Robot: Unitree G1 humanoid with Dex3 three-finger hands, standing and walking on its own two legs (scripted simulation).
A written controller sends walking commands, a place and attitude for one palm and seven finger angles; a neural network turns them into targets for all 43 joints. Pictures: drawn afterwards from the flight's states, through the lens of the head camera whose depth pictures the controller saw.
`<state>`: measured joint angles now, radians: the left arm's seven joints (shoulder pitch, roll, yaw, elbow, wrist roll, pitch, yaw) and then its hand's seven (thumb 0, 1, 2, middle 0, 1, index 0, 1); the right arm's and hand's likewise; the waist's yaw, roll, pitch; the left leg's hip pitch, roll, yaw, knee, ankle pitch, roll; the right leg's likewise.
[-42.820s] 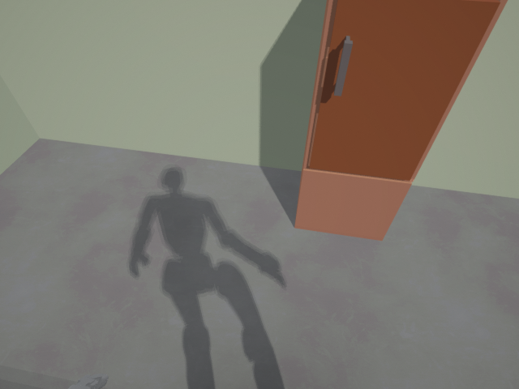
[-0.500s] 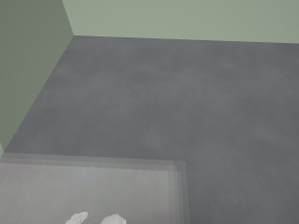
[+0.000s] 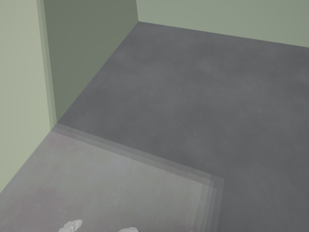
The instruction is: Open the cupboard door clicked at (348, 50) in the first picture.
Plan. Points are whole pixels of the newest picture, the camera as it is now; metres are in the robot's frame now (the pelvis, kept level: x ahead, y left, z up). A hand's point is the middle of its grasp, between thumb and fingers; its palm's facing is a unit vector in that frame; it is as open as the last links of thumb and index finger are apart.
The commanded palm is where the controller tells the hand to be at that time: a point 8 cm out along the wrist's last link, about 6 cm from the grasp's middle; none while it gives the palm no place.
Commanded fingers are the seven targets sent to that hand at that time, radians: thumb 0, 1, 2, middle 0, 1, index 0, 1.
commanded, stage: turn to face it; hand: left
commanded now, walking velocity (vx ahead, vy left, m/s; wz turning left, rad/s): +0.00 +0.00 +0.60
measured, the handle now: out of the picture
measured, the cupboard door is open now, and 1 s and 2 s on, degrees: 46 46 46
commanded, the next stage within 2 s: none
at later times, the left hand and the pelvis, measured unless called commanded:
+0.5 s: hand out of the picture -0.05 +0.19 -0.18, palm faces +0.39 -0.89 -0.24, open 7.3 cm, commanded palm none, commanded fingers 0.00 0.90 0.90 -0.20 -0.30 -0.20 -0.30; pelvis -0.01 -0.01 -0.01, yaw +21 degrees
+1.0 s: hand out of the picture -0.04 +0.15 -0.14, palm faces +0.56 -0.78 -0.28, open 7.3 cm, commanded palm none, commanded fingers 0.00 0.90 0.90 -0.20 -0.30 -0.20 -0.30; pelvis -0.01 -0.06 +0.01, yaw +37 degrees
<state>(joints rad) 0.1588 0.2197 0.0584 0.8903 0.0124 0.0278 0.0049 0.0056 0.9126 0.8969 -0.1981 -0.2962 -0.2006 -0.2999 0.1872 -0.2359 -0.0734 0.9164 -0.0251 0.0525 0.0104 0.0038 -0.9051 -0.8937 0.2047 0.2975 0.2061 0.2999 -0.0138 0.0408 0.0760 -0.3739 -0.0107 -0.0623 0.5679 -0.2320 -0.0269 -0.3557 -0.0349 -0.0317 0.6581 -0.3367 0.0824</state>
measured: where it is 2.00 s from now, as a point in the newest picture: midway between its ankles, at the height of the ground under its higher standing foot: outside the picture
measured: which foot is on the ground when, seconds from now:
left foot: down 0.00-0.02, up 0.04-0.44, down 0.46-0.86, up 0.88-1.00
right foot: up 0.00-0.00, down 0.02-0.46, up 0.48-0.84, down 0.86-1.00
